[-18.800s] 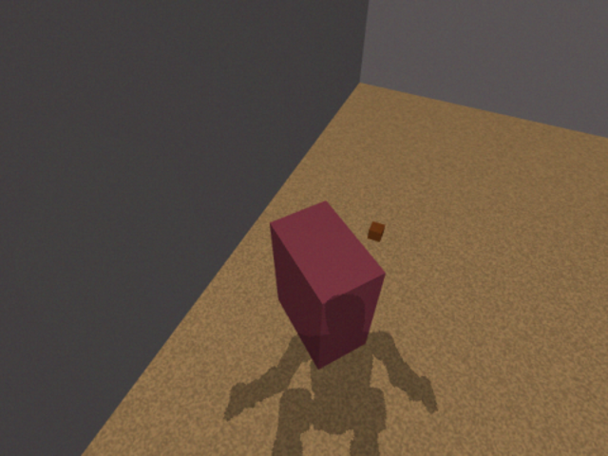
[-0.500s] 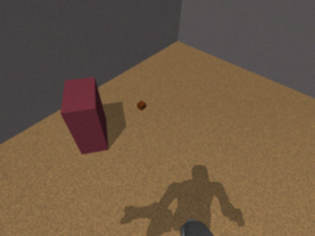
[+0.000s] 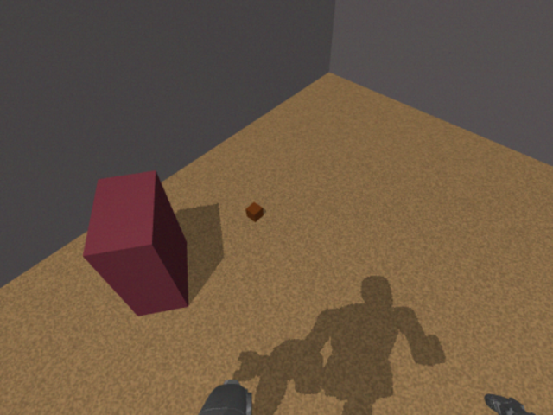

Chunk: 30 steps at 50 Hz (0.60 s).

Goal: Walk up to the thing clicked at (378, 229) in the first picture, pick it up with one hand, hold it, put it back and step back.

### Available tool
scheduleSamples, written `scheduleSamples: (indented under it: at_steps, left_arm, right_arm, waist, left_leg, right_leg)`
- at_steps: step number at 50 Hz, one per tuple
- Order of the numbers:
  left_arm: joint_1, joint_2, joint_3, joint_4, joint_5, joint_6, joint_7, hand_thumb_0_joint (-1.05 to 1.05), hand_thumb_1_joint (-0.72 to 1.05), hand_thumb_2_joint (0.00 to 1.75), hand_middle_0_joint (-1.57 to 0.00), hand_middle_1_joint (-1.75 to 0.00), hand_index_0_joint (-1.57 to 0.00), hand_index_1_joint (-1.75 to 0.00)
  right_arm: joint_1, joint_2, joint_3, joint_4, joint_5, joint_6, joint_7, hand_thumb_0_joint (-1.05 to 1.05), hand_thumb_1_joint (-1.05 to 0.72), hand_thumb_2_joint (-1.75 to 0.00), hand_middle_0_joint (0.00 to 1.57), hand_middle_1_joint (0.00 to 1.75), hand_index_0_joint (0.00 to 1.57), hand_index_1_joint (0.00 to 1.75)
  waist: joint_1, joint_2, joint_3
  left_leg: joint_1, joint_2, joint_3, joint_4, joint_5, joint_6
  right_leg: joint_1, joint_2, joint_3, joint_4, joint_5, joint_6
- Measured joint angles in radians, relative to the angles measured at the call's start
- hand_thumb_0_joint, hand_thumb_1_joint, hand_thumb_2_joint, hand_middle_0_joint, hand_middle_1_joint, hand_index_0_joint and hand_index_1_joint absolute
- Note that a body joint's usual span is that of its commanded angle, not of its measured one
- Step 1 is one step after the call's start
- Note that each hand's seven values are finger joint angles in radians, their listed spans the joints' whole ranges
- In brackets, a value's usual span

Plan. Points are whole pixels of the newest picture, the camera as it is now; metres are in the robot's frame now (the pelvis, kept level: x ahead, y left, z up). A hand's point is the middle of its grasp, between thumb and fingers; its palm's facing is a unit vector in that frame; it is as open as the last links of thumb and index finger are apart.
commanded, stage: walk up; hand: left
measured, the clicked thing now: (254, 212) +1.04 +0.17 -0.75
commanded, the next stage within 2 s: none
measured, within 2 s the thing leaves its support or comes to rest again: neither
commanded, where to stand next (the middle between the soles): +0.67 -0.01 m, yaw +0 degrees
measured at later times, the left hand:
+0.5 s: hand (140, 332) +0.28 +0.28 -0.14, palm faces -0.09 -0.93 -0.36, open 7.4 cm
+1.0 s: hand (179, 269) +0.40 +0.23 -0.13, palm faces +0.03 -0.92 -0.38, open 7.4 cm
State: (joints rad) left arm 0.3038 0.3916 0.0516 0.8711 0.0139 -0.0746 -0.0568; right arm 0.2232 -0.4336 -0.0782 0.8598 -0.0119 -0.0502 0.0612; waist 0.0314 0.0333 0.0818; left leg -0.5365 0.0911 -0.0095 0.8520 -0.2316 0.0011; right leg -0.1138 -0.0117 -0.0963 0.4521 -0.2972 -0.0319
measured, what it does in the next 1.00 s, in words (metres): walks ahead: left foot, then right foot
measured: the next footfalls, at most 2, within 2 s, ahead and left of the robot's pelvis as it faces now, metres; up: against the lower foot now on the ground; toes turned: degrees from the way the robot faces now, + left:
left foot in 0.12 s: +0.23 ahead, +0.14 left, +0.00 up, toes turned +6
right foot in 0.58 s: +0.39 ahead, -0.15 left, +0.00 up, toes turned -6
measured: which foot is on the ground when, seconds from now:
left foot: up 0.00-0.10, down 0.12-0.60, up 0.62-1.00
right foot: down 0.00-0.14, up 0.16-0.56, down 0.58-1.00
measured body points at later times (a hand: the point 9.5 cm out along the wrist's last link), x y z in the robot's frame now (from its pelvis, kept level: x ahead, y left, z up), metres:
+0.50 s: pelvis +0.21 +0.00 +0.00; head +0.22 +0.01 +0.44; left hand +0.28 +0.33 -0.11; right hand +0.25 -0.32 -0.11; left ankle +0.19 +0.14 -0.74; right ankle +0.33 -0.15 -0.71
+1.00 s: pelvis +0.38 -0.04 +0.00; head +0.40 -0.05 +0.45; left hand +0.40 +0.28 -0.11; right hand +0.47 -0.36 -0.12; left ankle +0.51 +0.10 -0.71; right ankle +0.35 -0.15 -0.74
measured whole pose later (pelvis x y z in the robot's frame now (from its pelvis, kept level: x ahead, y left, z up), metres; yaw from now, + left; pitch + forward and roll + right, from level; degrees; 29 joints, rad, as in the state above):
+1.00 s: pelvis +0.38 -0.04 +0.00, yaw +2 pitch -3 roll -1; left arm 0.35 0.40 0.05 0.84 0.02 -0.09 -0.04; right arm 0.26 -0.42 -0.07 0.88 -0.02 -0.02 0.07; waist 0.04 0.03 0.09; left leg -0.49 0.07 -0.01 0.68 -0.18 0.01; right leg -0.10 -0.01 -0.14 0.45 -0.31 -0.03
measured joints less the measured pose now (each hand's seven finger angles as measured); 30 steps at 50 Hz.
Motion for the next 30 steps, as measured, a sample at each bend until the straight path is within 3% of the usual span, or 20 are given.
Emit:
scheduleSamples:
  at_steps: [3, 6, 8, 11, 13, 17, 23, 29, 30]
  left_arm:
    - [0.015, 0.022, 0.004, -0.011, 0.005, 0.000, -0.005, 0.01, 0.90, 0.89, -0.21, -0.30, -0.21, -0.30]
    - [0.040, 0.044, 0.005, -0.016, 0.005, 0.006, -0.006, 0.01, 0.90, 0.89, -0.21, -0.30, -0.21, -0.30]
    - [0.045, 0.055, 0.008, -0.005, 0.002, 0.019, 0.003, 0.01, 0.91, 0.89, -0.20, -0.30, -0.21, -0.30]
    - [0.041, 0.043, -0.005, 0.015, -0.003, 0.042, 0.016, 0.01, 0.91, 0.89, -0.20, -0.29, -0.20, -0.30]
    - [0.036, 0.047, -0.012, 0.023, -0.004, 0.042, 0.014, 0.01, 0.91, 0.89, -0.20, -0.29, -0.20, -0.30]
    - [0.021, 0.054, -0.004, 0.015, -0.010, 0.034, 0.003, 0.01, 0.91, 0.89, -0.20, -0.29, -0.20, -0.30]
    - [-0.003, 0.048, 0.008, 0.013, 0.003, 0.043, -0.026, 0.01, 0.91, 0.89, -0.20, -0.29, -0.20, -0.30]
    - [-0.020, 0.046, 0.020, 0.024, 0.011, 0.027, -0.033, 0.01, 0.91, 0.89, -0.20, -0.29, -0.20, -0.30]
    - [-0.030, 0.036, 0.024, 0.026, 0.013, 0.018, -0.027, 0.01, 0.91, 0.89, -0.20, -0.29, -0.20, -0.30]
  right_arm:
    - [-0.006, 0.006, -0.002, 0.008, -0.005, 0.000, 0.012, 0.00, -0.90, -0.89, 0.20, 0.30, 0.20, 0.30]
    - [-0.003, 0.013, -0.002, 0.013, -0.012, -0.009, 0.017, 0.00, -0.90, -0.89, 0.20, 0.30, 0.20, 0.30]
    - [-0.011, 0.026, -0.004, 0.007, -0.024, -0.026, 0.008, 0.00, -0.90, -0.89, 0.21, 0.30, 0.20, 0.30]
    - [-0.014, 0.040, 0.005, -0.019, -0.012, -0.038, -0.004, 0.00, -0.90, -0.89, 0.21, 0.30, 0.21, 0.30]
    - [-0.003, 0.057, 0.015, -0.028, 0.000, -0.039, -0.012, 0.00, -0.90, -0.89, 0.21, 0.30, 0.21, 0.30]
    - [0.046, 0.067, 0.032, -0.029, 0.009, -0.046, -0.015, 0.00, -0.90, -0.89, 0.21, 0.30, 0.21, 0.30]
    - [0.104, 0.036, 0.028, -0.013, 0.000, -0.035, -0.010, 0.00, -0.90, -0.89, 0.21, 0.30, 0.21, 0.30]
    - [0.139, -0.005, 0.012, -0.002, 0.000, -0.017, -0.010, 0.01, -0.90, -0.89, 0.21, 0.30, 0.21, 0.30]
    - [0.138, -0.015, 0.009, 0.004, -0.001, -0.012, -0.014, 0.01, -0.90, -0.89, 0.21, 0.30, 0.21, 0.30]
  waist:
    - [0.015, -0.013, 0.003]
    - [0.026, -0.035, -0.010]
    - [0.021, -0.082, -0.003]
    - [-0.006, -0.083, 0.006]
    - [-0.020, -0.095, 0.010]
    - [-0.031, -0.112, 0.011]
    - [-0.042, -0.088, 0.000]
    - [-0.055, -0.040, -0.032]
    - [-0.054, -0.006, -0.028]
  left_leg:
    - [0.023, 0.006, 0.032, -0.178, 0.069, 0.000]
    - [0.093, -0.016, 0.061, -0.285, 0.102, 0.019]
    - [0.099, -0.050, 0.088, -0.233, 0.092, 0.028]
    - [0.130, -0.047, 0.096, -0.192, 0.017, 0.035]
    - [0.187, -0.049, 0.105, -0.239, 0.013, 0.033]
    - [0.288, -0.059, 0.116, -0.328, 0.012, 0.027]
    - [0.388, -0.057, 0.130, -0.375, -0.040, 0.019]
    - [0.424, -0.030, 0.128, -0.288, -0.168, -0.018]
    - [0.413, 0.000, 0.111, -0.230, -0.201, -0.004]
  right_leg:
    - [0.038, 0.006, -0.015, 0.014, -0.054, 0.014]
    - [0.055, -0.004, -0.019, 0.086, -0.146, 0.030]
    - [0.005, -0.047, 0.010, 0.263, -0.198, 0.001]
    - [-0.142, -0.001, 0.097, 0.577, -0.196, -0.025]
    - [-0.228, 0.004, 0.123, 0.661, -0.142, -0.025]
    - [-0.346, -0.039, 0.138, 0.597, -0.060, -0.001]
    - [-0.391, -0.102, 0.105, 0.337, 0.050, 0.027]
    - [-0.291, -0.083, 0.065, 0.153, 0.129, 0.012]
    - [-0.280, -0.059, 0.046, 0.171, 0.121, 0.015]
